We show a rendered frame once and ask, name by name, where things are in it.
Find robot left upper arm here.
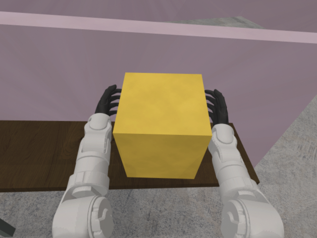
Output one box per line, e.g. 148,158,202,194
53,195,114,238

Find robot left hand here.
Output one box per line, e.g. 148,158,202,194
95,84,122,116

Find right robot forearm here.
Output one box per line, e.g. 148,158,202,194
208,123,271,205

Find robot right hand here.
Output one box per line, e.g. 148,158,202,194
205,89,229,126

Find robot right upper arm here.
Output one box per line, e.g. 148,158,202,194
220,198,284,238

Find table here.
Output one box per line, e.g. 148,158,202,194
0,120,260,237

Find carton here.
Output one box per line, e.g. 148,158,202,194
113,72,212,179

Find left robot forearm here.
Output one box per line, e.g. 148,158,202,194
52,113,112,234

